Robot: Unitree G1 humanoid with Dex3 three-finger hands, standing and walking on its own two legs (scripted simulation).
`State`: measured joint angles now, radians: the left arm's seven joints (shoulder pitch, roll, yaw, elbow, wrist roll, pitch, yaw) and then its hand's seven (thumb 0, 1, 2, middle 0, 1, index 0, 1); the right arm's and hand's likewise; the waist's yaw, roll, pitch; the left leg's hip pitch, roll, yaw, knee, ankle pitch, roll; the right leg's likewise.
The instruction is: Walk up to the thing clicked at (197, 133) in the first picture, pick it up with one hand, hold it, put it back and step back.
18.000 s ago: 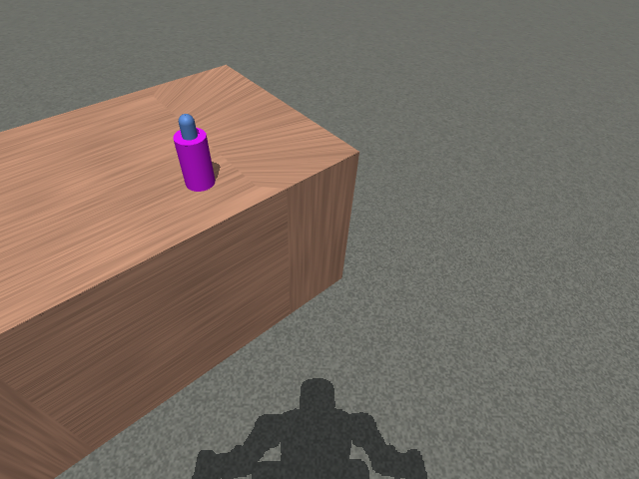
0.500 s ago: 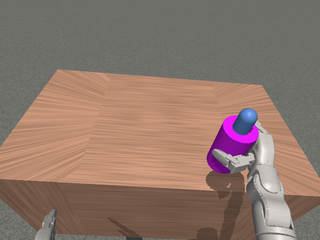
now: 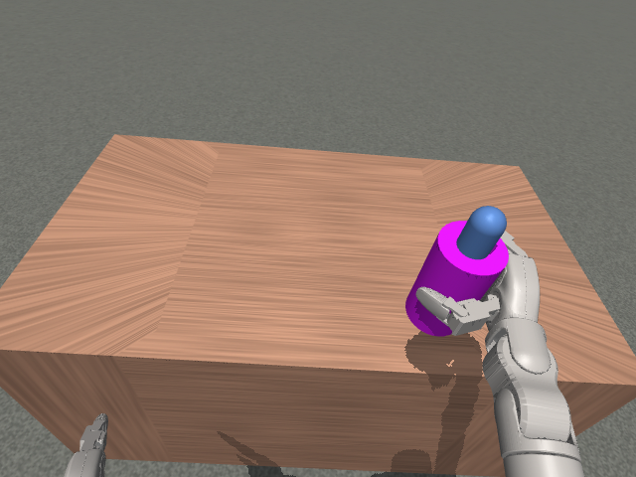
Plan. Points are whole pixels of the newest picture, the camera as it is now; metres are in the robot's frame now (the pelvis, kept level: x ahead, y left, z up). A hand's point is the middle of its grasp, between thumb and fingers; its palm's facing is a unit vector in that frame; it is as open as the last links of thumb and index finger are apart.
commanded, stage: hold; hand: right
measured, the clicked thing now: (459, 269) +0.33 -0.16 +0.15
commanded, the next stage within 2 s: crouch in 0.92 s
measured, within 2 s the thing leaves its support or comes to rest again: neither
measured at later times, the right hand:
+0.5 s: hand (453, 276) +0.33 -0.16 +0.13, palm faces +0.20 +0.98 +0.00, open 10.5 cm
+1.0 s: hand (451, 267) +0.34 -0.16 +0.14, palm faces +0.20 +0.98 +0.00, open 10.5 cm
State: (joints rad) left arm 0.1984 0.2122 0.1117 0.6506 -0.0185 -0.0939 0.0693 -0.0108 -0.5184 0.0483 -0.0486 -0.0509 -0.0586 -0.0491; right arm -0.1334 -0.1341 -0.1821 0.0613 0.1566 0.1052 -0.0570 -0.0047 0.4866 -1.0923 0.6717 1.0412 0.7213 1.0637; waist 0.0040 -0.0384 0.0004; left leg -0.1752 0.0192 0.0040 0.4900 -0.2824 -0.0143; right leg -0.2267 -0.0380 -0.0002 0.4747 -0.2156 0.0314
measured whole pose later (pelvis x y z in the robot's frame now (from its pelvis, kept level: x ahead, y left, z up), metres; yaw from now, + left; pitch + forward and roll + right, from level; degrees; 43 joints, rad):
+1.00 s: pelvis +0.01 +0.00 +0.00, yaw +0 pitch -1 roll +0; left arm 0.20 0.22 0.12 0.65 -0.02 -0.08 0.07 -0.01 -0.52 0.05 -0.04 -0.05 -0.05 -0.05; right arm -0.15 -0.14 -0.18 0.08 0.15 0.08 -0.06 -0.01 0.49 -1.09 0.67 1.04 0.72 1.06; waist 0.01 -0.04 0.00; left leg -0.17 0.02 0.00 0.48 -0.29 -0.01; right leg -0.22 -0.04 0.00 0.46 -0.22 0.04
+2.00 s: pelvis +0.00 -0.01 -0.04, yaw +2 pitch +14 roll +2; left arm 0.28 0.21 0.06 0.38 0.03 -0.11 0.03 -0.01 -0.54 0.07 -0.05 -0.05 -0.06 -0.05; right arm -0.67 -0.35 -0.39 0.99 0.08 -0.37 -0.01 -0.01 0.48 -1.10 0.66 1.05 0.72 1.06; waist 0.13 0.02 -0.09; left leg -0.64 0.00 -0.01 0.80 -0.39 -0.03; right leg -0.71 -0.06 0.00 0.83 -0.35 0.02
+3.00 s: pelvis -0.01 -0.02 -0.09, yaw +3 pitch +22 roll +4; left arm 0.35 0.23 0.05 0.08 0.08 -0.02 -0.02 -0.01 -0.54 0.07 -0.05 -0.04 -0.05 -0.05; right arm -0.78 -0.50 -0.53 1.14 0.01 -0.45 0.02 -0.01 0.49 -1.10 0.67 1.04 0.72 1.06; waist 0.23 0.01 -0.14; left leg -0.98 -0.02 0.01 1.08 -0.49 -0.03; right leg -1.07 -0.08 0.04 1.14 -0.46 0.02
